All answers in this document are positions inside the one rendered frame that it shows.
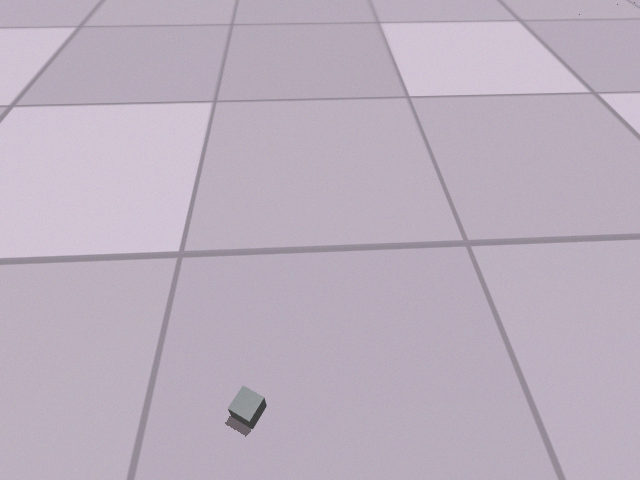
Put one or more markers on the cube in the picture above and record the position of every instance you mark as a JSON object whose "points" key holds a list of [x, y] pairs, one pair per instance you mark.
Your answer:
{"points": [[247, 407]]}

